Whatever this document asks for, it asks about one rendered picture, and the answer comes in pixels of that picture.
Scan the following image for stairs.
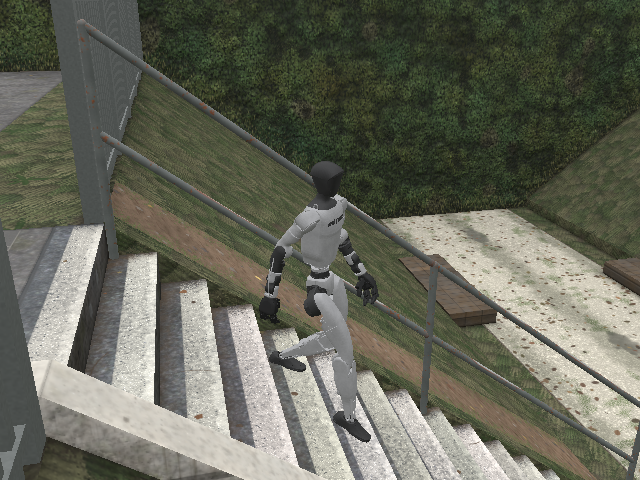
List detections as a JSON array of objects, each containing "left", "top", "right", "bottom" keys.
[{"left": 67, "top": 224, "right": 560, "bottom": 480}]

